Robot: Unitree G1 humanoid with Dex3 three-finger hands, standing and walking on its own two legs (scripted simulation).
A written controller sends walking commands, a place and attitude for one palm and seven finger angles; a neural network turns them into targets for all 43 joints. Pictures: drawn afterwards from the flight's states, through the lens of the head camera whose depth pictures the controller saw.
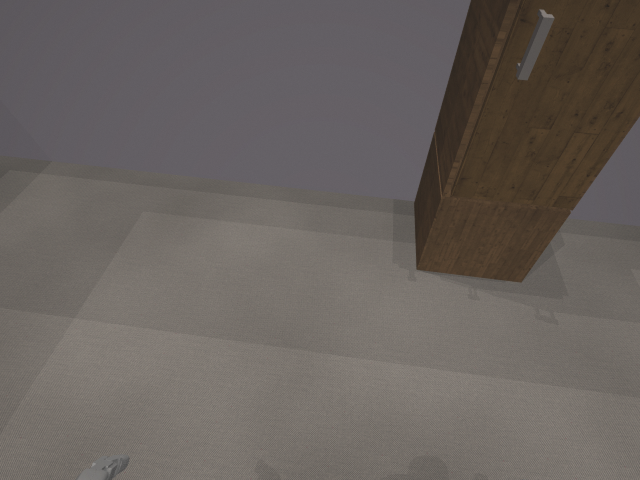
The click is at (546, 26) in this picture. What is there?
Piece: cupboard door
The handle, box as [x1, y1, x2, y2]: [516, 9, 554, 79]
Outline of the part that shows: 542,9 539,9 537,13 539,19 521,62 517,63 516,65 516,76 518,79 527,79 554,18 551,14 547,14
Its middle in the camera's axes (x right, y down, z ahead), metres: +0.47 -0.43 +0.86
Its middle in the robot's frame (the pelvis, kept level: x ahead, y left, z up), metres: +0.96 -0.42 +0.14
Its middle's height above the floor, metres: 0.90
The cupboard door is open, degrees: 0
